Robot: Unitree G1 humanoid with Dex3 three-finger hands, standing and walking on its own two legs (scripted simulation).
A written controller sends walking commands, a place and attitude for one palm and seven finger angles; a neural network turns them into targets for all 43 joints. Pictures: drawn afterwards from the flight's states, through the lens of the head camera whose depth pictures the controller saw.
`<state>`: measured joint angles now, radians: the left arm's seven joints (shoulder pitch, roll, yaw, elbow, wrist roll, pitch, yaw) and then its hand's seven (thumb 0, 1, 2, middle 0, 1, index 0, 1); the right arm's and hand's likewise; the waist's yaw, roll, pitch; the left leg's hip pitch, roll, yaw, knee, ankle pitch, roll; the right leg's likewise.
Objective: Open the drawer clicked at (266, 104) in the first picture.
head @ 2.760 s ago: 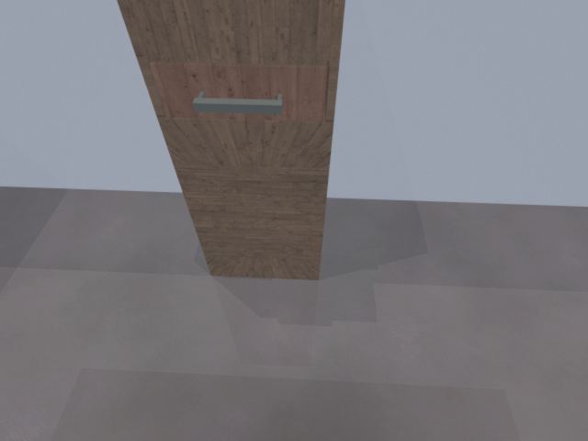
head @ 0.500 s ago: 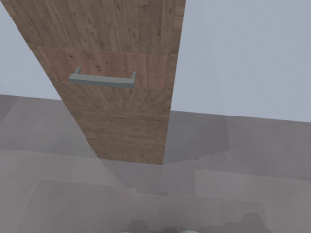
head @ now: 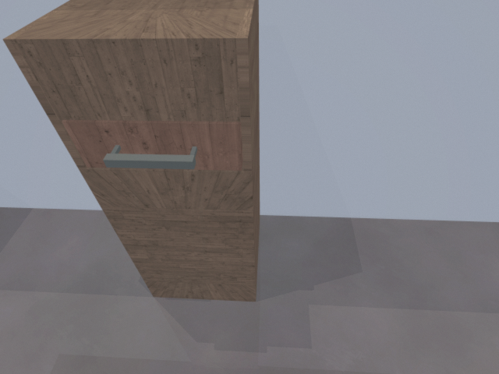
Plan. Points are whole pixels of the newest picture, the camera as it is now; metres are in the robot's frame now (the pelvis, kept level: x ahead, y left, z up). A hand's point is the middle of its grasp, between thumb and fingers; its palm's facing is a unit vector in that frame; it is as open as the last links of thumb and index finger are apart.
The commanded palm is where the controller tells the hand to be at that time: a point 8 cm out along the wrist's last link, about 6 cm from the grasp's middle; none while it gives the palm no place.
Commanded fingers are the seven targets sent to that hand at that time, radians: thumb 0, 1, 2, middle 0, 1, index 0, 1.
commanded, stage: come to a stop and stand still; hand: left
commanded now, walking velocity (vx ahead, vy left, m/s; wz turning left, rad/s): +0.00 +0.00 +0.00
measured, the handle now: (152, 155) +0.55 +0.24 +0.05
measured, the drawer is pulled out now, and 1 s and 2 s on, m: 0.00 0.00 0.00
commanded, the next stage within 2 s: look again from close up in 0.16 s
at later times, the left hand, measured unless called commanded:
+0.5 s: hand out of the picture -0.01 +0.17 -0.17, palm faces +0.00 -0.98 -0.19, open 7.3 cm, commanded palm none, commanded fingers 0.00 0.90 0.90 -0.20 -0.30 -0.20 -0.30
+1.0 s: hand out of the picture +0.12 +0.21 -0.10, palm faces -0.06 -0.87 -0.49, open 7.3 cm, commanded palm +0.12 +0.23 -0.04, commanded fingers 0.00 0.74 0.83 -0.21 -0.41 -0.21 -0.41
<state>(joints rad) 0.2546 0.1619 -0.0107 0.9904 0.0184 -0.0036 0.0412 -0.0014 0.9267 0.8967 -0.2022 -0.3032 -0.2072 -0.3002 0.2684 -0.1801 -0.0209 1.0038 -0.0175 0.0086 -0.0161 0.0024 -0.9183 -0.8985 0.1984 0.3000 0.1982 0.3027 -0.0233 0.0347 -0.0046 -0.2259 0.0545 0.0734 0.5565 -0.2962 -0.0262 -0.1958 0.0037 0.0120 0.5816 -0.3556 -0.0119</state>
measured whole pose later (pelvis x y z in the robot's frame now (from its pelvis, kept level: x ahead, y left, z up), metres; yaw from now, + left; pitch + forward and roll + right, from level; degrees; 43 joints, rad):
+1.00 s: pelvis +0.01 +0.01 +0.00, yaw +1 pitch +1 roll +2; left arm 0.45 0.24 -0.07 0.34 0.19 0.07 0.17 0.02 0.91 0.89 -0.21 -0.32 -0.21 -0.31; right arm 0.32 -0.18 -0.02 0.92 0.04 -0.21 -0.09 0.01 -0.92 -0.90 0.20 0.30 0.20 0.30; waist 0.01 0.01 -0.01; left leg -0.25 0.02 0.08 0.52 -0.29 -0.01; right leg -0.24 -0.03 0.01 0.60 -0.37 0.00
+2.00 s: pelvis -0.01 +0.02 +0.00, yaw +2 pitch +2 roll +0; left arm 0.10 0.47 -0.04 -0.11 0.94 0.00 0.13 0.00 -0.21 0.42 -0.30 -1.02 -0.30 -1.01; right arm 0.13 -0.25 -0.03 0.62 -0.02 0.11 -0.01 0.01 -0.91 -0.90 0.20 0.30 0.20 0.30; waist 0.07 0.08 -0.03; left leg -0.33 0.01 0.05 0.58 -0.27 0.01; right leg -0.28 -0.04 -0.02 0.59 -0.34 0.02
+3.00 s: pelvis -0.02 +0.02 +0.01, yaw +4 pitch -1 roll +0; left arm -0.19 0.57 -0.01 0.01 0.82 -0.06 -0.12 0.00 -0.49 0.30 -0.32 -1.20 -0.32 -1.20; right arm 0.11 -0.26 0.00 0.63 0.02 0.13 -0.01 0.01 -0.91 -0.90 0.20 0.30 0.20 0.30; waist 0.08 0.11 0.01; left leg -0.24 0.01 0.02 0.42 -0.17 0.00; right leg -0.17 -0.03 -0.05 0.43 -0.24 0.01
